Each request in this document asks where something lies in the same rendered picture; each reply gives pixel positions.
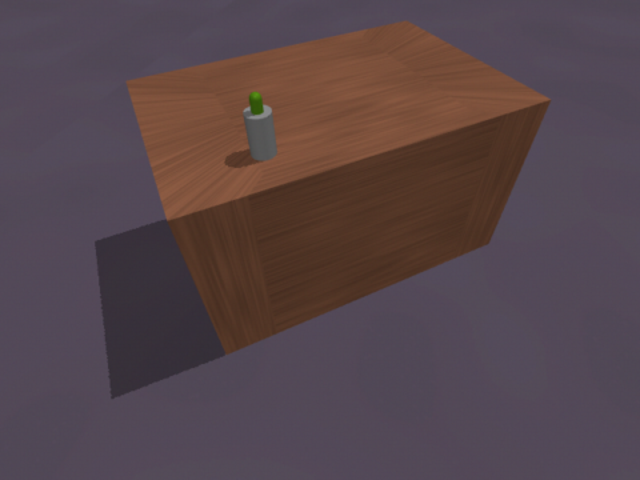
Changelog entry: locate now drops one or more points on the bottle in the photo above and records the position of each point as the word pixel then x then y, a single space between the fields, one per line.
pixel 259 125

